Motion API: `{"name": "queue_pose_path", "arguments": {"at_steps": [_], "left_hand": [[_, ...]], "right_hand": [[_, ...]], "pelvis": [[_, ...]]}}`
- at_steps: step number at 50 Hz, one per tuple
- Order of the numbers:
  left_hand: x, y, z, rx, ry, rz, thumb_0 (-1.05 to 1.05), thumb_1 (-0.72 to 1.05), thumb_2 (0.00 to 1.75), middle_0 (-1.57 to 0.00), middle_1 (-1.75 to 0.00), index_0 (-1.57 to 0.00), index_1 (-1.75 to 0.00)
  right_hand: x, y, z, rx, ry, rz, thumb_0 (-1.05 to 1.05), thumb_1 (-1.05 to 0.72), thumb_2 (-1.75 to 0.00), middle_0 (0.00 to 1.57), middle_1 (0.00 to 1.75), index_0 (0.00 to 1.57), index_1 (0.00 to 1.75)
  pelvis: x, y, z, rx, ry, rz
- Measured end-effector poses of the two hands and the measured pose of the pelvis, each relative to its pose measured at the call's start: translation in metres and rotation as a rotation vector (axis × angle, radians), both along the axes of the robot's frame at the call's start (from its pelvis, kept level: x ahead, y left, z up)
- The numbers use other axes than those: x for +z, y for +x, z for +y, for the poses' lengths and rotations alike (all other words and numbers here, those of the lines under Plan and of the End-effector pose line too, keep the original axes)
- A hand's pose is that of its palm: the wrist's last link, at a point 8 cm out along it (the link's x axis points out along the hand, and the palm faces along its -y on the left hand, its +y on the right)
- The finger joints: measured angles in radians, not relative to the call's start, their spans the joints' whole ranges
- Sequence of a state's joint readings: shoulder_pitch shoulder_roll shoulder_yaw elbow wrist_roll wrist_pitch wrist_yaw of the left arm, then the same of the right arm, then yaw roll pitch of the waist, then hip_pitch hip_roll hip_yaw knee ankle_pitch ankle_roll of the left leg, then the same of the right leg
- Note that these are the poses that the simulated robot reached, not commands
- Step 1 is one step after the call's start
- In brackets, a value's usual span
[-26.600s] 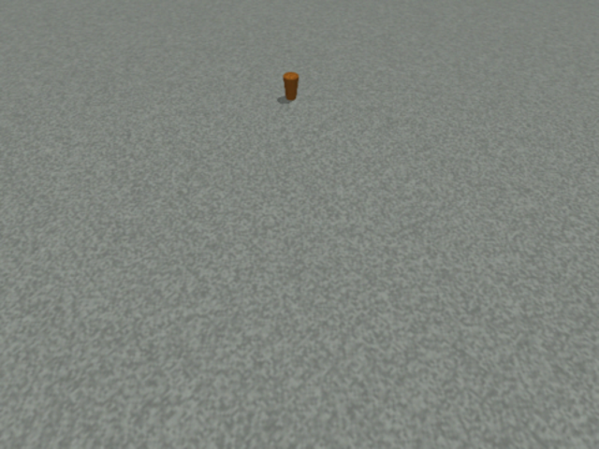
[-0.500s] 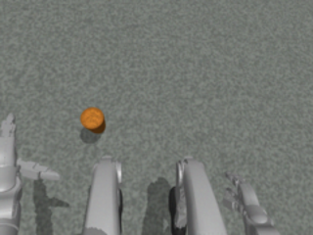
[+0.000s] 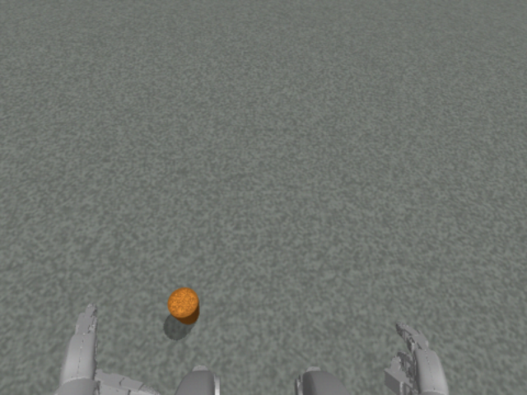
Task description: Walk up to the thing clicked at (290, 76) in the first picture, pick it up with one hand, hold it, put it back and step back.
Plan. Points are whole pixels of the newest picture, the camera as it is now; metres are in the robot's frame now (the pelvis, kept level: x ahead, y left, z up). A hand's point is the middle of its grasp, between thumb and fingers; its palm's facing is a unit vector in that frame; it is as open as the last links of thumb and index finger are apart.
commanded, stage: home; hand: left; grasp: from the side
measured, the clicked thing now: (186, 308) +0.43 +0.21 -0.62
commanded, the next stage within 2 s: stand in 1.78 s
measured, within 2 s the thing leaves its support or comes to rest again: neither
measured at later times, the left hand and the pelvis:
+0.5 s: hand (121, 381) +0.17 +0.19 -0.03, palm faces +0.13 -0.95 -0.30, open 17.6 cm; pelvis +0.00 +0.00 +0.03, yaw +1 degrees
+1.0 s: hand (127, 386) +0.16 +0.18 -0.02, palm faces +0.12 -0.95 -0.30, open 17.4 cm; pelvis -0.01 -0.01 +0.03, yaw +1 degrees
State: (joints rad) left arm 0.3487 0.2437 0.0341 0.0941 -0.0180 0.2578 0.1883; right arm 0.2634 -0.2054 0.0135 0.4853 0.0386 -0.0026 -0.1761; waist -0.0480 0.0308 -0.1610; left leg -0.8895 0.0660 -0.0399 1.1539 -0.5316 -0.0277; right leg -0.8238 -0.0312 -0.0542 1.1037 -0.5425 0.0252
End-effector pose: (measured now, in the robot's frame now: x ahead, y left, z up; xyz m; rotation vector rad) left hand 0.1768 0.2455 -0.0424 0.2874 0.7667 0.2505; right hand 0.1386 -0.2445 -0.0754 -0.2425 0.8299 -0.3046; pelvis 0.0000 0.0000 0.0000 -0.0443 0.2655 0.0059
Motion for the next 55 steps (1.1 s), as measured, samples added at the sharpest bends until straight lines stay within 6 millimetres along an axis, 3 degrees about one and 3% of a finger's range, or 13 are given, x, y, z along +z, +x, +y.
{"name": "queue_pose_path", "arguments": {"at_steps": [5,11,20,38,55], "left_hand": [[0.033,-0.007,-0.008,-0.017,-0.014,-0.046,-0.01,-0.58,0.03,-0.05,-0.04,-0.05,-0.05],[0.049,-0.018,-0.013,-0.011,-0.032,-0.063,-0.01,-0.59,0.02,-0.05,-0.04,-0.04,-0.05],[0.045,-0.033,-0.013,0.011,-0.042,-0.026,-0.01,-0.57,0.03,-0.05,-0.04,-0.05,-0.05],[0.048,-0.036,-0.021,-0.01,-0.048,-0.03,-0.01,-0.55,0.05,-0.06,-0.05,-0.05,-0.06],[0.048,-0.038,-0.025,-0.006,-0.046,-0.03,-0.01,-0.53,0.06,-0.06,-0.05,-0.05,-0.06]], "right_hand": [[0.022,0.01,0.009,0.005,0.007,-0.077,0.01,-0.9,-0.9,0.21,0.3,0.2,0.3],[0.037,0.023,0.016,0.04,0.019,-0.145,0.01,-0.9,-0.9,0.21,0.3,0.2,0.3],[0.045,0.028,0.015,0.088,0.0,-0.167,0.01,-0.9,-0.9,0.21,0.3,0.21,0.3],[0.042,0.004,0.003,0.062,0.0,-0.137,0.01,-0.9,-0.9,0.21,0.3,0.2,0.3],[0.042,0.008,0.001,0.074,0.007,-0.154,0.01,-0.9,-0.9,0.21,0.3,0.2,0.3]], "pelvis": [[0.016,0.008,0.004,0.0,0.001,-0.052],[0.025,0.01,0.005,0.005,0.003,-0.096],[0.029,0.003,0.001,0.013,0.007,-0.123],[0.033,-0.005,-0.004,0.007,0.012,-0.144],[0.034,-0.006,-0.008,0.005,0.018,-0.146]]}}
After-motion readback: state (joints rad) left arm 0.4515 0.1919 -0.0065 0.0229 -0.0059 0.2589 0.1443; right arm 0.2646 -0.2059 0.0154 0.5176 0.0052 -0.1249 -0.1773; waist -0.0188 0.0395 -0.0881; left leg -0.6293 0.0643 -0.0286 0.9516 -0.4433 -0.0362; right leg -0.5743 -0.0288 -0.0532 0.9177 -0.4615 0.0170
